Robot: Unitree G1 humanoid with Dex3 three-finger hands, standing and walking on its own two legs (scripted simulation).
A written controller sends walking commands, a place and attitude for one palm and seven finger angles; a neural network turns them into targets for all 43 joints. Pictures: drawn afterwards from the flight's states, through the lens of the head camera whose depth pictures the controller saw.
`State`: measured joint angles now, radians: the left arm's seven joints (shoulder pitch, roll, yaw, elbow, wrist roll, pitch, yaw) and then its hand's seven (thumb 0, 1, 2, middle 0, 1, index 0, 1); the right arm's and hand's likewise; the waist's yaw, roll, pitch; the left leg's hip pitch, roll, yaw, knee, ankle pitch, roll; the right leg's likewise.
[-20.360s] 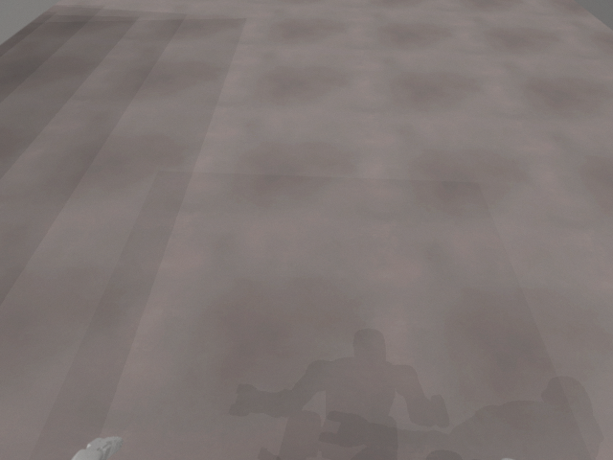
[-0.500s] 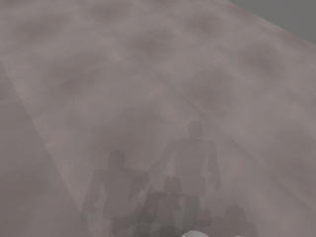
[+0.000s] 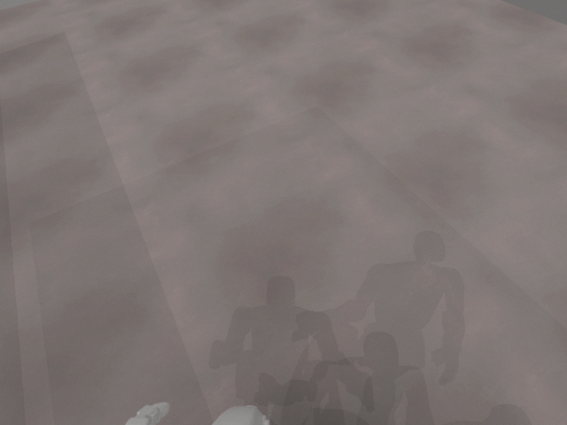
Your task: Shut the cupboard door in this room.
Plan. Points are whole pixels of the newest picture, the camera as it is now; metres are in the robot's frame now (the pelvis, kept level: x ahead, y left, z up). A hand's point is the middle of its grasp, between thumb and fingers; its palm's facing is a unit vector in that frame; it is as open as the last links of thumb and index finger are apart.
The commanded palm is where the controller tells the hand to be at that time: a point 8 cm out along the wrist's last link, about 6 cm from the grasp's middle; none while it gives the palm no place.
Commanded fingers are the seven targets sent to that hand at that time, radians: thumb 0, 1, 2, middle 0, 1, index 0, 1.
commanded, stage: turn or walk to find it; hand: left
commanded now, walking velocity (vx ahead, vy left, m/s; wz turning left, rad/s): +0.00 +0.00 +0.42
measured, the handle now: out of the picture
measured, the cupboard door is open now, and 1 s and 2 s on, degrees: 88 88 88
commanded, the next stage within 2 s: stand and wait in 1.34 s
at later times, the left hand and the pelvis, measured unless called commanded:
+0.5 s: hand out of the picture -0.02 +0.27 -0.17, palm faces +0.27 -0.93 -0.26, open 7.4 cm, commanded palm none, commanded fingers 0.00 0.90 0.90 -0.20 -0.30 -0.20 -0.30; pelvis -0.01 +0.04 +0.00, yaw +13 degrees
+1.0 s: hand out of the picture -0.03 +0.19 -0.15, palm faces +0.44 -0.86 -0.27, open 7.4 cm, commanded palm none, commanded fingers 0.00 0.90 0.90 -0.20 -0.30 -0.20 -0.30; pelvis -0.01 -0.02 +0.00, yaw +26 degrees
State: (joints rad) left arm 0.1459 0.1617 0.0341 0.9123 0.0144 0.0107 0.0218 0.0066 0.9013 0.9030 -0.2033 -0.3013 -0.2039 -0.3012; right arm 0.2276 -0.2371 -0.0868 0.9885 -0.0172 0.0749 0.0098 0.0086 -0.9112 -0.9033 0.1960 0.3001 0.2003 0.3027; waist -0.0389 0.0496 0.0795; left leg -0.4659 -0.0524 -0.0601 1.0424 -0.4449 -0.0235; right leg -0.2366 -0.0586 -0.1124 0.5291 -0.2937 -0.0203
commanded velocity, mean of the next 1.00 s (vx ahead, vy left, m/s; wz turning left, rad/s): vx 0.00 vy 0.00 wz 0.42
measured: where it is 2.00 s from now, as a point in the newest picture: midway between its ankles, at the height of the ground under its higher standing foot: outside the picture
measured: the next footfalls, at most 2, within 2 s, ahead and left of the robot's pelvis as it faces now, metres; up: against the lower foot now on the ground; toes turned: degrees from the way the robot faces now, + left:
left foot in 0.30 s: +0.00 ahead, +0.16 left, +0.00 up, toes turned +13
right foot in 0.74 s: +0.07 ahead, -0.08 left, +0.00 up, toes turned +13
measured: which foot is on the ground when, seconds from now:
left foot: up 0.00-0.28, down 0.30-0.74, up 0.76-1.00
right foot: down 0.00-0.30, up 0.32-0.72, down 0.74-1.00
